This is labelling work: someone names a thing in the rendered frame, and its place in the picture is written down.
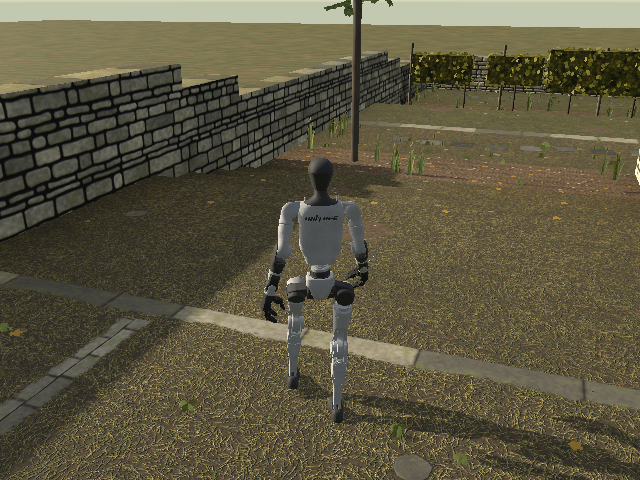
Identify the robot right hand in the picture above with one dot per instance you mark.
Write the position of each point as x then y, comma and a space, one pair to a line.
353, 273

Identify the left robot forearm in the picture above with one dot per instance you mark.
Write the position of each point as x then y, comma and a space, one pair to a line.
275, 273

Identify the right robot forearm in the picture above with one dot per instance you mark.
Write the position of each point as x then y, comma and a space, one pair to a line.
362, 260

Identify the robot left thigh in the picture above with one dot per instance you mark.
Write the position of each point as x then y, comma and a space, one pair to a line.
296, 290

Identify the right robot shin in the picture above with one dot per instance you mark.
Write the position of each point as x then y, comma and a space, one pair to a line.
338, 374

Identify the right robot upper arm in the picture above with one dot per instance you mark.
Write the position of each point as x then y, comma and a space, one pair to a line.
352, 212

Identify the left robot upper arm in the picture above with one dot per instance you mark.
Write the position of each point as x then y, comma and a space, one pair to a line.
288, 212

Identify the robot left hand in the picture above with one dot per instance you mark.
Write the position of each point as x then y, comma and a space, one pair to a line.
266, 306

